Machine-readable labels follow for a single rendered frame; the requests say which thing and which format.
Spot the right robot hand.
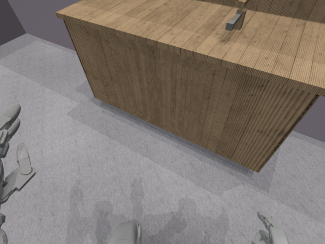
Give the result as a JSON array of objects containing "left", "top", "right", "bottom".
[{"left": 251, "top": 211, "right": 290, "bottom": 244}]

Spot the tap lever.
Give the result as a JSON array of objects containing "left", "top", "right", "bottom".
[{"left": 225, "top": 11, "right": 243, "bottom": 31}]

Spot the left robot hand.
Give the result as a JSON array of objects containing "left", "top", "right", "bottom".
[{"left": 0, "top": 103, "right": 36, "bottom": 208}]

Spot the counter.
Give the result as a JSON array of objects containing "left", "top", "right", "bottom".
[{"left": 55, "top": 0, "right": 325, "bottom": 173}]

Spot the robot left thigh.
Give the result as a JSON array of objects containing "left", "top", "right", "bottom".
[{"left": 107, "top": 222, "right": 142, "bottom": 244}]

